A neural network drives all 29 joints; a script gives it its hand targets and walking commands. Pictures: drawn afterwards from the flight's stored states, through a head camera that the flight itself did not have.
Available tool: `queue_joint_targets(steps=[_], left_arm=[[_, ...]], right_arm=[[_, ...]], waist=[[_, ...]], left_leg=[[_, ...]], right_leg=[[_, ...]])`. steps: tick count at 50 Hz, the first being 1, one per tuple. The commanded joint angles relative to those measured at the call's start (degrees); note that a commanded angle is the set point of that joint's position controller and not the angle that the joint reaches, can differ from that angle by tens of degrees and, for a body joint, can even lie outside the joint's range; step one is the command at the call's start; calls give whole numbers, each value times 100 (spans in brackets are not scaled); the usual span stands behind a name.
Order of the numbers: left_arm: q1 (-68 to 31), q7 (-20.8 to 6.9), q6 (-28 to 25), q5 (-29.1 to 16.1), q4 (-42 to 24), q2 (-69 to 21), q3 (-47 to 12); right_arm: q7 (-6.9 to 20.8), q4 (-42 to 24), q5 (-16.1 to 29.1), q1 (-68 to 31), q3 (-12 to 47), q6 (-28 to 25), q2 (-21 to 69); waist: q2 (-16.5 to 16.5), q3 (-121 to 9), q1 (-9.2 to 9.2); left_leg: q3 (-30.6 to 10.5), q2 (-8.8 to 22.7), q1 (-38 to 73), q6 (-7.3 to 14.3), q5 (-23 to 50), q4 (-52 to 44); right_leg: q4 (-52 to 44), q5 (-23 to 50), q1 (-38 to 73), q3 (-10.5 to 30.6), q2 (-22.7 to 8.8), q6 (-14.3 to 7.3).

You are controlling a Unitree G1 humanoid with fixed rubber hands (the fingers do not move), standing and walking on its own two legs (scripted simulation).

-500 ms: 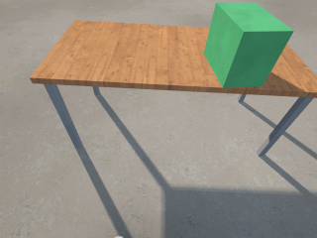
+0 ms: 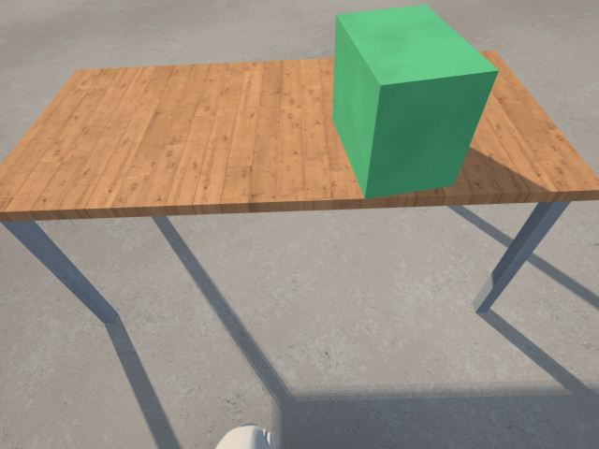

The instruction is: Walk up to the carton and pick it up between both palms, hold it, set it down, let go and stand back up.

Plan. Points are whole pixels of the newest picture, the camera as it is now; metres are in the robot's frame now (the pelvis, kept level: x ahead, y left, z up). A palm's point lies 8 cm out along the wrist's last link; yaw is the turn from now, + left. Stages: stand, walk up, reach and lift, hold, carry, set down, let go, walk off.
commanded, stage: walk up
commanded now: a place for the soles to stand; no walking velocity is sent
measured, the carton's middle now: (395, 101) +0.82 -0.20 +0.02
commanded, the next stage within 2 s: none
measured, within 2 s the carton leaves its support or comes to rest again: neither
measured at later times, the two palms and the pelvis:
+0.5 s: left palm (167, 378) +0.26 +0.23 -0.10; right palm out of the picture +0.16 -0.47 -0.09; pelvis +0.15 -0.11 -0.02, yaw -2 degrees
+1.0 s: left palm (213, 378) +0.26 +0.16 -0.11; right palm (579, 271) +0.44 -0.47 -0.09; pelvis +0.29 -0.17 -0.01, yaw +5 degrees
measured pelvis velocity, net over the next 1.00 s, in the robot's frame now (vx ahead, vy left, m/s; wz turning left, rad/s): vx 0.29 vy -0.17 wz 0.09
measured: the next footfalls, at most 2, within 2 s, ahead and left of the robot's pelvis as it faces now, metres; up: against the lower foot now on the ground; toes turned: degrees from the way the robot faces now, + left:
left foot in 0.18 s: +0.19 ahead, +0.10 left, +0.00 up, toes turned +9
right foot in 0.48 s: +0.29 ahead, -0.27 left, +0.00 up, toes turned -7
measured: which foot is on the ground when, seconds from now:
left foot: up 0.00-0.16, down 0.18-0.52, up 0.54-0.96, down 0.98-1.00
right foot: down 0.00-0.18, up 0.20-0.46, down 0.48-0.98, up 1.00-1.00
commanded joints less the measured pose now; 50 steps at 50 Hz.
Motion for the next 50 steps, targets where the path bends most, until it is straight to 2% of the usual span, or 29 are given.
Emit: queue_joint_targets(steps=[1, 4, 6, 7, 8, 9, 10, 11, 12, 14, 16, 21, 23, 24, 25, 26, 27, 28, 29, 31, 32, 37, 42, 44, 46, 47, 48, 49, 50], left_arm=[[186, 91, -133, 24, -471, 1680, 388], [66, 59, -89, 35, -535, 1663, 346], [-314, 30, -57, 25, -649, 1611, 279], [-257, 25, -61, 23, -698, 1362, 191], [-14, 29, -77, -27, -747, 976, 82], [168, 52, -22, -66, -748, 1076, 105], [-68, 81, 70, 23, -698, 1785, 235], [-339, 62, 92, 82, -691, 1910, 245], [-423, 42, 103, 101, -647, 1818, 272], [53, -23, 119, 95, -392, 1712, 328], [267, -108, 137, 50, -287, 1654, 331], [108, -284, 157, 22, -229, 1562, 425], [741, -254, 127, 26, 69, 1594, 533], [1281, -191, 89, 42, 330, 1713, 636], [1919, -98, 46, 66, 503, 2027, 777], [1931, 4, -21, 97, 289, 2468, 801], [1079, 13, -25, -11, 44, 2589, 749], [417, 32, -11, -32, -200, 2613, 725], [213, 73, -41, -31, -296, 2322, 624], [126, 159, -136, -35, -278, 1924, 477], [130, 167, -179, -40, -214, 1872, 437], [212, 202, -269, -41, -184, 1887, 394], [553, 202, -317, -44, -94, 1871, 322], [463, 209, -274, -42, -83, 1798, 239], [158, 213, -200, -103, -134, 1668, 126], [205, 220, -189, -122, -179, 1405, 19], [283, 227, -183, -166, -295, 1108, -72], [403, 250, -147, -209, -375, 955, -109], [128, 321, -54, -158, -372, 1666, 34]], right_arm=[[-9, -387, -17, 191, -332, -106, -1181], [-5, -350, -15, 217, -372, -129, -1139], [-29, -160, -46, 841, -455, -166, -1121], [-93, 5, -103, 1456, -572, -199, -1312], [-160, -3, -182, 1945, -719, -214, -1757], [-201, -272, -147, 1743, -771, -191, -2073], [-210, -340, 48, 1408, -772, -148, -2078], [-243, -361, 60, 990, -719, -148, -1971], [-251, -423, 49, 662, -655, -150, -1813], [-217, -477, 32, 292, -578, -181, -1688], [-163, -466, -1, 173, -567, -226, -1744], [-46, -524, -120, -231, -660, -208, -2009], [-18, -575, -177, -607, -615, -138, -1861], [-17, -548, -251, -489, -525, -80, -1529], [-22, -590, -292, -343, -385, -44, -1034], [-60, -756, -139, -490, -244, -53, -656], [-139, -705, -89, -499, -373, 10, -1207], [-121, -540, -70, -225, -433, -5, -1532], [-85, -334, 23, -78, -422, -33, -1587], [-49, -127, 33, 491, -378, -42, -1336], [-18, -106, 9, 565, -374, -39, -1292], [180, -381, -95, 75, -382, 36, -1221], [236, -540, -63, -411, -388, -16, -1087], [207, -499, -37, -330, -364, -48, -929], [141, -255, -17, 357, -398, -85, -839], [60, -61, -35, 989, -500, -111, -1050], [-29, -18, -97, 1597, -630, -127, -1450], [-86, -208, -109, 1549, -678, -120, -1787], [-82, -281, 98, 1413, -715, -73, -1906]], waist=[[-1467, -323, 83], [-1265, -365, -37], [-920, -532, -586], [-284, -880, -914], [876, -1243, -1121], [948, -1182, -942], [69, -1042, -947], [-259, -524, -835], [-481, -77, -633], [-190, 278, -328], [332, 292, -247], [1152, 155, -125], [731, -146, 348], [-75, -412, 573], [-1410, -649, 955], [-2995, -366, 1064], [-1865, -221, 680], [-1521, -59, 358], [-1030, -97, 226], [-1162, -250, -24], [-1180, -269, -77], [-1281, 58, 1], [-1129, -72, 117], [-1180, -191, -7], [-881, -527, -505], [-342, -953, -777], [477, -1367, -1044], [898, -1226, -855], [91, -1246, -939]], left_leg=[[-253, 184, -158, -60, 280, -1332], [58, -76, 608, 22, 495, -1942], [282, -390, 2417, 195, 951, -2754], [-75, -349, 3720, 389, 913, -3090], [-1933, 837, 4506, 811, -13, -3819], [-4177, 2191, 4472, 1414, -829, -4700], [-4744, 2570, 4022, 1772, -1809, -5004], [-4535, 2581, 3239, 1847, -1715, -5076], [-3851, 2377, 2488, 1691, -1240, -5069], [-2759, 1924, 1610, 1342, -1071, -4959], [-2087, 1668, 1158, 1211, -720, -4763], [-1208, 1402, 428, 1000, -1556, -4571], [-565, 1042, -420, 706, -1859, -3634], [-191, 683, -910, 553, -1932, -2389], [332, 195, -1628, 365, -1596, -516], [217, -714, -2590, 73, -1193, 1266], [-869, -339, -2151, 22, -770, 1325], [-823, 17, -1946, 67, -547, 1247], [-782, 174, -1789, 77, -199, 1223], [-724, 260, -1263, 68, 117, 845], [-748, 270, -963, 49, 160, 578], [-652, 298, -645, -54, 277, -653], [-266, 39, -365, -40, 417, -1604], [73, -205, 297, 23, 479, -2051], [473, -648, 2042, 156, 1251, -2933], [185, -632, 3192, 310, 1419, -3134], [-1452, 363, 4219, 721, 1397, -3375], [-3737, 1873, 4509, 1399, 2174, -4038], [-4302, 2402, 4110, 1917, 1765, -4252]], right_leg=[[-1989, 1560, 771, 2155, -1759, -1002], [-1828, 1505, 421, 1862, -1643, -838], [-878, 1856, -689, 1170, -1273, -548], [500, 2229, -1393, 773, -865, -290], [2307, 1343, -2270, 283, -268, 115], [3040, -845, -3018, 659, 58, 393], [3174, -1095, -2897, 1252, -319, 366], [3276, -915, -2845, 1422, -573, 399], [3101, -712, -2622, 1461, -682, 423], [2577, -443, -2027, 1405, -811, 391], [2066, -220, -1533, 1276, -856, 402], [772, -194, -604, 742, -691, 318], [91, 206, 884, 296, -418, 267], [53, -59, 1716, 179, -107, 293], [-439, -967, 2467, 759, -264, 202], [-2652, -3217, 1938, 4152, -1603, -271], [-3321, -3674, 1275, 5529, -2378, -782], [-3267, -3774, 1022, 5540, -2541, -1066], [-2875, -2880, 1001, 4681, -2279, -934], [-2339, -1302, 784, 3466, -1957, -742], [-2239, -1008, 574, 3171, -1922, -766], [-2428, -1152, 283, 2536, -1969, -1034], [-2192, 543, 829, 2167, -1975, -980], [-1684, 2002, 693, 1540, -1749, -868], [-471, 3203, -33, 649, -1313, -563], [850, 3423, -498, 305, -971, -317], [2399, 2468, -1590, 180, -556, 46], [2851, -702, -2642, 316, 17, 285], [3167, -1294, -2500, 943, -330, 242]])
